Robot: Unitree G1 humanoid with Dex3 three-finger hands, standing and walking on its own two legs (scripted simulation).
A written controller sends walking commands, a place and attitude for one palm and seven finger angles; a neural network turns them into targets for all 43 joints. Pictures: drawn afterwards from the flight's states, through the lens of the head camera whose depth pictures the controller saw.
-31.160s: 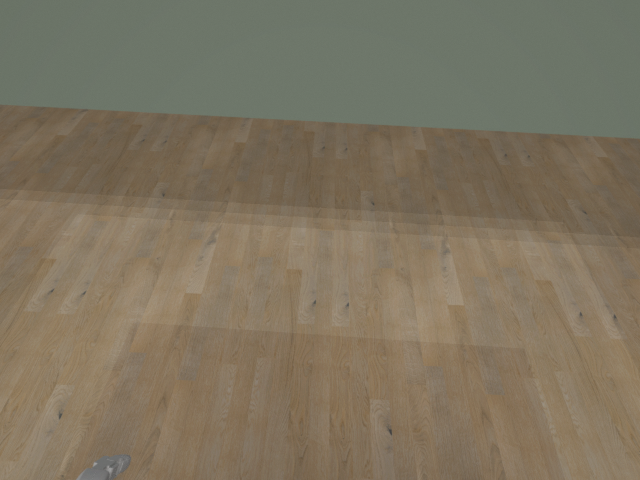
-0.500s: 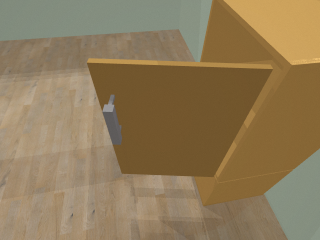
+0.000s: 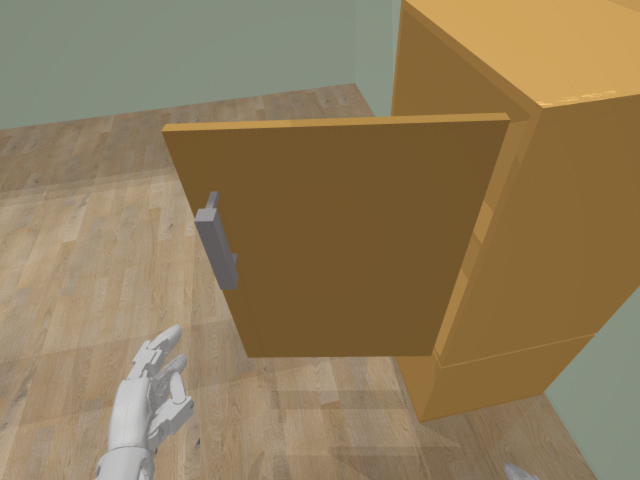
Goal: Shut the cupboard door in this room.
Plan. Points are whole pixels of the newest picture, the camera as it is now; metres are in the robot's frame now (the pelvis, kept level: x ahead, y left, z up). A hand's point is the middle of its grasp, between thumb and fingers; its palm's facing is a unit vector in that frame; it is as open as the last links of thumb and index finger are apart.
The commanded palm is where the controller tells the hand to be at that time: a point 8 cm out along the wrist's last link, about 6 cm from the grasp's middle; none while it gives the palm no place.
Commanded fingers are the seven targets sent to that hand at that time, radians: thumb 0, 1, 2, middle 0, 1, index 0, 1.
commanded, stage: raise the hand and make a fist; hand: left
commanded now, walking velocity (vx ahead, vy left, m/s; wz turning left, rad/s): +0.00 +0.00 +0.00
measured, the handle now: (221, 241) +0.44 +0.15 +0.07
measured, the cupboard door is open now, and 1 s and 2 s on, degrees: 78 78 78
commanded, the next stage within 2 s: bring the fist close to the handle in 1.70 s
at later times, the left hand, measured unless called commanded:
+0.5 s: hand (215, 438) +0.19 +0.13 +0.00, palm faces -0.16 -0.99 -0.05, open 4.7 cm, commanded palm +0.14 +0.21 +0.01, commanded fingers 0.00 0.90 0.90 -0.86 -1.02 -0.86 -1.02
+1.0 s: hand (153, 401) +0.21 +0.19 +0.06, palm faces +0.03 -1.00 -0.05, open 3.1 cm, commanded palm +0.18 +0.24 +0.05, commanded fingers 0.00 0.90 0.90 -1.30 -1.50 -1.30 -1.50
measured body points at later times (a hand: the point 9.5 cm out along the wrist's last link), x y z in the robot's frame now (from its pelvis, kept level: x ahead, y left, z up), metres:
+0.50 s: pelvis -0.04 -0.03 -0.07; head +0.02 -0.04 +0.38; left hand +0.19 +0.18 +0.01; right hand +0.17 -0.24 -0.15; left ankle -0.01 +0.09 -0.72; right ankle +0.00 -0.11 -0.72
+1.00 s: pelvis -0.01 +0.00 -0.04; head +0.03 +0.00 +0.41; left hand +0.20 +0.24 +0.06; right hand +0.18 -0.23 -0.10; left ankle -0.01 +0.09 -0.72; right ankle +0.00 -0.11 -0.72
